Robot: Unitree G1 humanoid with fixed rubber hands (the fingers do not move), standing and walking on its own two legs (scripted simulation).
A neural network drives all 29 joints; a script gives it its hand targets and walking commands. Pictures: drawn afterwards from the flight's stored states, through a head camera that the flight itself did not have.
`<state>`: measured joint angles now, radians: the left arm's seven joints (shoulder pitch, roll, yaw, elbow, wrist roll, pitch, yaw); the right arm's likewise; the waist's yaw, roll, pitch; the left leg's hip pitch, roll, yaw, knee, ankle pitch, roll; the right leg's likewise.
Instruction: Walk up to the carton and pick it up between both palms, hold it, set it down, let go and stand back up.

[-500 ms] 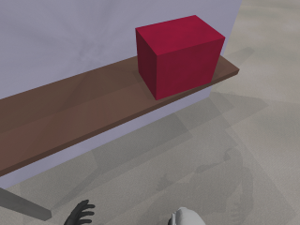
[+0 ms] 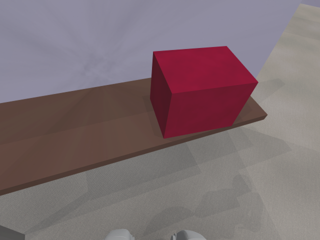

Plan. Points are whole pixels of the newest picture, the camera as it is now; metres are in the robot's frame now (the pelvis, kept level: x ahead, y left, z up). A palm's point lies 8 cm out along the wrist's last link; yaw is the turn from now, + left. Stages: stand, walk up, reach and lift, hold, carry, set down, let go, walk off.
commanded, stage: walk up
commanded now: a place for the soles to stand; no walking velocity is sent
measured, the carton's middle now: (195, 91) +0.57 -0.10 +0.02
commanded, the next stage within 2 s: none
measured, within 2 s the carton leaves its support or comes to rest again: neither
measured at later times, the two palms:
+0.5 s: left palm (108, 239) +0.13 +0.13 -0.11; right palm out of the picture +0.12 -0.35 -0.13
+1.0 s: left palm out of the picture +0.07 +0.14 -0.11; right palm out of the picture +0.10 -0.34 -0.12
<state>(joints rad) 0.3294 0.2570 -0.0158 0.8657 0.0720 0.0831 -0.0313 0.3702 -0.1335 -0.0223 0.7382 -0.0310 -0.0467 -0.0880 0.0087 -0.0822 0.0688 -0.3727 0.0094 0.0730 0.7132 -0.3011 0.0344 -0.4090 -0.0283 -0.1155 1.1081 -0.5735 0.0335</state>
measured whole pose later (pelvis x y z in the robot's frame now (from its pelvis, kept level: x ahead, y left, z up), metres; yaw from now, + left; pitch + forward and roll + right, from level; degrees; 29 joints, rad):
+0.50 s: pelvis +0.05 -0.10 +0.00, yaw +3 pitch -2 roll +0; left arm 0.18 0.17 -0.01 0.84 0.01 0.03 0.01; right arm 0.28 -0.25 -0.01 0.82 -0.03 0.03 -0.03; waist 0.01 0.04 0.08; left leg -0.33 0.03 0.02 0.83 -0.53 -0.02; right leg -0.39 -0.08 -0.07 0.67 -0.24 0.02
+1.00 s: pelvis +0.06 -0.10 +0.02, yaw +3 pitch -2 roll +0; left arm 0.28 0.23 -0.05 0.97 0.01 0.00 0.01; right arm 0.28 -0.21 0.03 0.96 0.00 0.01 0.00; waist 0.02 0.01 0.05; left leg -0.18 0.01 0.04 0.54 -0.32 0.00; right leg -0.31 -0.07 -0.05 0.53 -0.19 0.03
